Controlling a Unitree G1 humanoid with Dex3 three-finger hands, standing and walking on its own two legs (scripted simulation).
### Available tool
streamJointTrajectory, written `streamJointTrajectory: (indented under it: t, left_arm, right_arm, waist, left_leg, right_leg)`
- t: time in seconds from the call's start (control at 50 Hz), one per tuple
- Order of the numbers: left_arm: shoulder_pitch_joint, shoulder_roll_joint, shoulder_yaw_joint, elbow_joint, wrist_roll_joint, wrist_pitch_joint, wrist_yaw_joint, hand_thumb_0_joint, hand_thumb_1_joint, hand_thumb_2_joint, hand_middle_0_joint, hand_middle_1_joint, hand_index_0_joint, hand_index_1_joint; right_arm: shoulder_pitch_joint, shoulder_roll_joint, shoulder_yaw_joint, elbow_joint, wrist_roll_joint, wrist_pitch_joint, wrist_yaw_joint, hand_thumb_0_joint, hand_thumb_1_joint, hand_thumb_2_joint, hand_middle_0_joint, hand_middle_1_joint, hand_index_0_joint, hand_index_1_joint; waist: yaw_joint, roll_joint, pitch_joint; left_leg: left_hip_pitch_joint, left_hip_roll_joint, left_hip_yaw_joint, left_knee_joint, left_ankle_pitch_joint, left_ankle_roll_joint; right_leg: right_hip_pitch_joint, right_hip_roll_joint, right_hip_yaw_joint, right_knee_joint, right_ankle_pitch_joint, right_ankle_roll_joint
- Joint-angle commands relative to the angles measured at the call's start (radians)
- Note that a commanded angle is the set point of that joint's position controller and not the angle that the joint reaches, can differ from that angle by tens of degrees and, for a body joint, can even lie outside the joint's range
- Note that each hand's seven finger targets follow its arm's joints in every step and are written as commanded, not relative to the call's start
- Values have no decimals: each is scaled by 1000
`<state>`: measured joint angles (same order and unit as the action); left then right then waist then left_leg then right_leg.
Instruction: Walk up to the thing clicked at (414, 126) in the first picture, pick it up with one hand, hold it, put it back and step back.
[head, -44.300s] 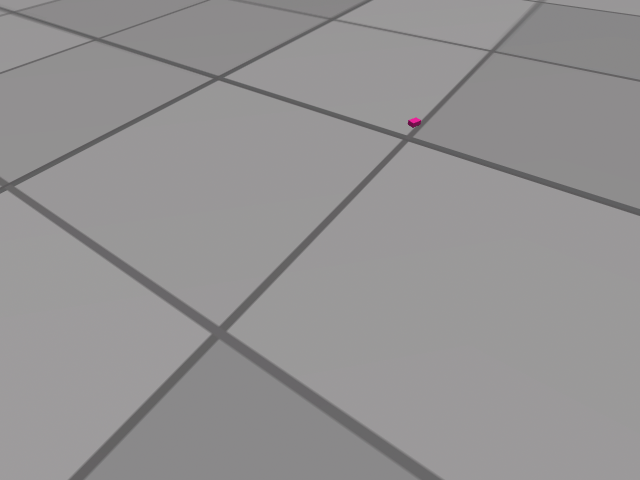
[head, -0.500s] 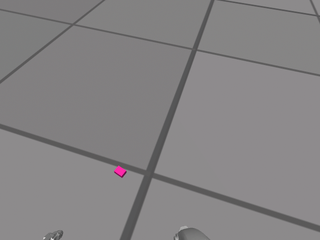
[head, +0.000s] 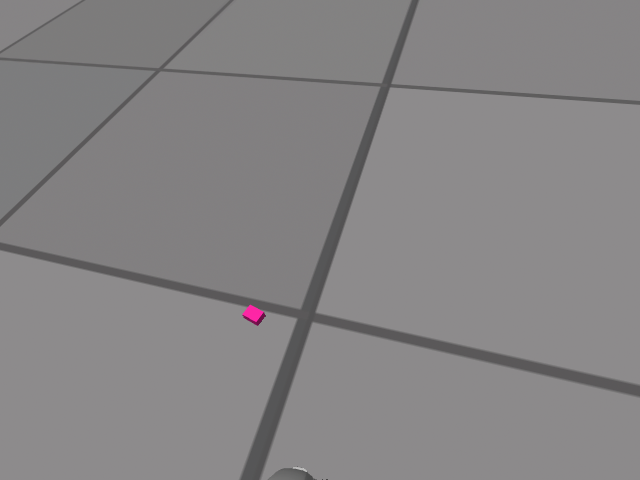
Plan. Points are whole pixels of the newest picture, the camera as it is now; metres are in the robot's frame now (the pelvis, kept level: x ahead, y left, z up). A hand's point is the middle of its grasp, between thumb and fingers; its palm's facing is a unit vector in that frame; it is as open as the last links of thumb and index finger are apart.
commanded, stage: step back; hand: left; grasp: from above
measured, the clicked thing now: (253, 315) +0.76 +0.32 -0.75
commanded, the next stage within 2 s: stand in 1.74 s
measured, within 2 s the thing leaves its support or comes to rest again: neither
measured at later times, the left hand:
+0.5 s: hand out of the picture -0.09 +0.24 -0.16, palm faces +0.03 -0.92 -0.40, open 7.4 cm
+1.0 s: hand out of the picture -0.24 +0.25 -0.15, palm faces +0.13 -0.90 -0.41, open 7.4 cm
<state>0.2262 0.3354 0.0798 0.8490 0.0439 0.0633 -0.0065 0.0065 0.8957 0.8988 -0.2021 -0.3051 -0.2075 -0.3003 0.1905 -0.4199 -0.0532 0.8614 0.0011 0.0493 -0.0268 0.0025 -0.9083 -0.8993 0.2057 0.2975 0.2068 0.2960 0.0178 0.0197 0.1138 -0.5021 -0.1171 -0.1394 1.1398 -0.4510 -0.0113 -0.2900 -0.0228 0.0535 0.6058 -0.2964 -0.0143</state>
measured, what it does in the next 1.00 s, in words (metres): walks backwards: left foot, then right foot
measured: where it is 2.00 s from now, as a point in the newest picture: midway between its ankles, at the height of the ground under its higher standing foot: outside the picture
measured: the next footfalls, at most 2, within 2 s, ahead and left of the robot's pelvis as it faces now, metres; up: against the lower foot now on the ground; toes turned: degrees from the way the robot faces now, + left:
left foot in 0.18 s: -0.05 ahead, +0.11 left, +0.00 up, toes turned +3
right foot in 0.52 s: -0.18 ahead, -0.15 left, +0.00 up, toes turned +5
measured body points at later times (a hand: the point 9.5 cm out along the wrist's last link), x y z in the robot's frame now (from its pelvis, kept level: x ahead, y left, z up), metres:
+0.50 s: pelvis -0.17 -0.04 -0.02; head -0.11 -0.03 +0.43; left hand -0.09 +0.29 -0.14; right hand -0.01 -0.34 -0.12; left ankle -0.08 +0.11 -0.73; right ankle -0.22 -0.17 -0.72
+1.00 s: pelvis -0.26 -0.04 -0.01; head -0.27 -0.04 +0.44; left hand -0.24 +0.30 -0.12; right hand -0.18 -0.34 -0.13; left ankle -0.28 +0.09 -0.73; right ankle -0.23 -0.16 -0.71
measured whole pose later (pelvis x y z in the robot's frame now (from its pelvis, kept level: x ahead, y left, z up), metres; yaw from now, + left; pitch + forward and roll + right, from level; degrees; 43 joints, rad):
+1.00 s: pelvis -0.26 -0.04 -0.01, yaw +7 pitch -3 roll +1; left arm 0.24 0.41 0.08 0.96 0.03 0.02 0.00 0.01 0.90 0.90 -0.20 -0.30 -0.20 -0.30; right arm 0.25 -0.36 -0.05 0.99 -0.05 0.02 0.03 0.00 -0.91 -0.90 0.21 0.30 0.21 0.30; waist 0.00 -0.02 0.04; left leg -0.22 -0.02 -0.03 0.59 -0.34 0.02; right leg -0.35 -0.03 0.01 0.83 -0.50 -0.01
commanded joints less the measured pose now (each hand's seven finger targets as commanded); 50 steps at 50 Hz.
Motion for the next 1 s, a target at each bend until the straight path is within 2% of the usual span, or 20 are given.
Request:
streamJointTrajectory:
  t: [0.0, 0.08, 0.14, 0.18, 0.2, 0.28, 0.4, 0.48, 0.5, 0.52, 0.54, 0.56, 0.64, 0.74, 0.78, 0.84, 0.86, 0.9, 0.92, 0.98]
  left_arm:
    - [-42, 253, 72, -129, 4, -43, 37, 0, 900, 900, -200, -300, -200, -300]
    - [-39, 256, 69, -147, -10, -30, 48, 0, 900, 900, -200, -300, -200, -300]
    - [-88, 254, 48, -169, -24, -9, 37, 0, 900, 900, -200, -300, -200, -300]
    - [-87, 197, 34, -177, -38, -6, 33, 0, 900, 900, -200, -300, -200, -300]
    - [-162, 242, 54, -184, -32, -7, 48, 0, 900, 900, -200, -300, -200, -300]
    - [-79, 239, 57, -111, -41, -6, 34, 0, 900, 900, -200, -300, -200, -300]
    - [-44, 215, 34, -92, -30, -41, 38, 0, 900, 900, -200, -300, -200, -300]
    - [52, 213, 34, -5, -23, -69, 45, 0, 900, 900, -200, -300, -200, -300]
    - [58, 250, 44, 15, -11, -74, 45, 0, 900, 900, -200, -300, -200, -300]
    - [57, 322, 63, 9, 1, -79, 44, 0, 900, 900, -200, -300, -200, -300]
    - [0, 436, 91, -25, 4, -71, 43, 0, 900, 900, -200, -300, -200, -300]
    - [-58, 465, 93, -59, 6, -76, 48, 0, 900, 900, -200, -300, -200, -300]
    - [-143, 285, 55, -46, -6, -85, 54, 0, 900, 900, -200, -300, -200, -300]
    - [12, 296, 73, -21, 7, -95, 43, 0, 900, 900, -200, -300, -200, -300]
    - [-19, 332, 82, -30, 8, -92, 37, 0, 900, 900, -200, -300, -200, -300]
    - [-66, 321, 59, -30, -1, -76, 22, 0, 900, 900, -200, -300, -200, -300]
    - [-26, 267, 39, -26, -1, -74, 21, 0, 900, 900, -200, -300, -200, -300]
    - [-88, 214, 18, -32, -30, -78, 20, 0, 900, 900, -200, -300, -200, -300]
    - [-145, 306, 47, -17, -14, -80, 21, 0, 900, 900, -200, -300, -200, -300]
    - [-49, 256, 35, 24, -26, -91, -1, 0, 900, 900, -200, -300, -200, -300]
  right_arm:
    - [-2, -134, -30, -81, -7, -41, -16, 0, -900, -900, 200, 300, 200, 300]
    - [35, -127, -35, -77, -22, -50, -15, 0, -900, -900, 200, 300, 200, 300]
    - [107, -145, -57, -36, -30, -48, -10, 0, -900, -900, 200, 300, 200, 300]
    - [49, -285, -86, -57, -47, -40, -4, 0, -900, -900, 200, 300, 200, 300]
    - [22, -357, -94, -81, -42, -41, 0, 0, -900, -900, 200, 300, 200, 300]
    - [-90, -204, -53, -101, -49, -46, -12, 0, -900, -900, 200, 300, 200, 300]
    - [-45, -185, -56, -103, -42, -20, 3, 0, -900, -900, 200, 300, 200, 300]
    - [-82, -219, -61, -96, -26, 16, 18, 0, -900, -900, 200, 300, 200, 300]
    - [-87, -180, -48, -93, -17, 19, 20, 0, -900, -900, 200, 300, 200, 300]
    - [-86, -125, -32, -111, -13, 14, 18, 0, -900, -900, 200, 300, 200, 300]
    - [-138, -126, -39, -139, -14, 13, 6, 0, -900, -900, 200, 300, 200, 300]
    - [-151, -178, -65, -131, -20, 20, -2, 0, -900, -900, 200, 300, 200, 300]
    - [-35, -149, -46, -45, -10, 4, 13, 0, -900, -900, 200, 300, 200, 300]
    - [-84, -150, -41, -46, -28, -21, 21, 0, -900, -900, 200, 300, 200, 300]
    - [-81, -154, -45, -41, -36, -32, 32, 0, -900, -900, 200, 300, 200, 300]
    - [32, -143, -60, 40, -37, -51, 39, 0, -900, -900, 200, 300, 200, 300]
    - [48, -157, -72, 56, -47, -58, 37, 0, -900, -900, 200, 300, 200, 300]
    - [39, -283, -82, 36, -56, -66, 31, 0, -900, -900, 200, 300, 200, 300]
    - [2, -317, -90, 32, -45, -65, 36, 0, -900, -900, 200, 300, 200, 300]
    - [-97, -185, -54, 7, -56, -76, 35, 0, -900, -900, 200, 300, 200, 300]
  waist:
    - [34, -195, -111]
    - [33, -233, -198]
    - [-7, -155, -212]
    - [9, 173, -179]
    - [-59, 259, -149]
    - [27, 82, -95]
    - [-29, 195, -158]
    - [-1, 185, -247]
    - [5, 107, -226]
    - [6, -99, -184]
    - [50, -251, -135]
    - [57, -271, -60]
    - [-48, -113, -74]
    - [70, -184, -108]
    - [57, -249, -100]
    - [-3, -192, -95]
    - [-5, -99, -112]
    - [-48, 201, -61]
    - [-61, 152, 33]
    - [4, 135, 49]
  left_leg:
    - [-55, 21, 33, -143, -52, -17]
    - [44, 94, 90, -459, -41, 0]
    - [284, 97, 112, -760, 312, 30]
    - [390, 415, -305, -780, 529, 186]
    - [189, 547, -432, -819, 527, 337]
    - [182, 351, -82, -720, 644, 234]
    - [431, 351, -63, -638, 631, 257]
    - [376, 300, -5, -505, 531, 180]
    - [236, 255, 6, -458, 374, 135]
    - [7, 134, 17, -336, 85, 77]
    - [-47, 38, 8, -169, -140, 19]
    - [-2, 82, -81, 11, -160, -3]
    - [-30, 7, -40, 48, 23, -8]
    - [-74, 83, 20, -252, -29, -33]
    - [29, 134, 53, -421, -100, -21]
    - [345, 82, 149, -766, 59, 22]
    - [470, 93, 90, -780, 112, 35]
    - [353, 426, -449, -954, -382, 191]
    - [118, 467, -483, -994, -512, 258]
    - [169, 305, -178, -910, -211, 163]
  right_leg:
    - [222, -173, 135, -114, 438, -171]
    - [329, -239, 174, -21, 592, -185]
    - [144, -174, 119, 72, 432, -111]
    - [-201, 62, -41, 295, -166, -15]
    - [-134, 72, 42, 502, -383, 6]
    - [-154, 125, 126, 689, -226, -8]
    - [-142, 48, 14, 252, -234, 52]
    - [100, 55, -99, -263, 54, 25]
    - [172, 30, -12, -242, 98, 14]
    - [209, -111, 243, -255, 41, -32]
    - [6, -356, 480, -305, 17, -209]
    - [-170, -446, 611, -351, -4, -296]
    - [25, -172, 105, -151, 311, -132]
    - [249, -193, 198, -193, -141, -158]
    - [168, -259, 250, -237, -320, -184]
    - [-16, -192, 121, -151, -237, -127]
    - [-104, -143, 63, -34, -160, -90]
    - [-323, 18, -104, 216, -269, 3]
    - [-213, -21, -8, 308, -304, -1]
    - [-152, -21, -31, 215, -162, -12]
